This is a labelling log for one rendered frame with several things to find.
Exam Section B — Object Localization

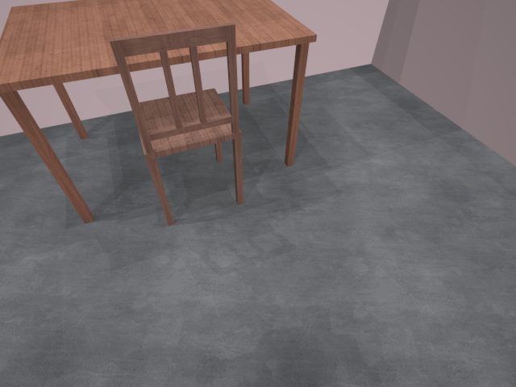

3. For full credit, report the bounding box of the chair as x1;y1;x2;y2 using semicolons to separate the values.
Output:
109;23;243;226

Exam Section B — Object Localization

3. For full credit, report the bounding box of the table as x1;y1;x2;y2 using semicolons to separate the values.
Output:
0;0;317;223

